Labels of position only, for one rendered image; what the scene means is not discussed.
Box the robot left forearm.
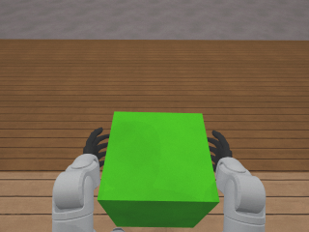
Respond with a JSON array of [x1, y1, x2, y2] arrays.
[[51, 154, 100, 232]]

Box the robot right hand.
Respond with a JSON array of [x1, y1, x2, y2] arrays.
[[207, 130, 233, 172]]

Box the robot left hand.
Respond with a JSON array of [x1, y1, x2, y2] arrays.
[[83, 128, 110, 167]]

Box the carton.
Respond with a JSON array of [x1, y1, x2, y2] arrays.
[[97, 111, 220, 228]]

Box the robot right forearm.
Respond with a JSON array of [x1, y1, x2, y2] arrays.
[[215, 157, 267, 232]]

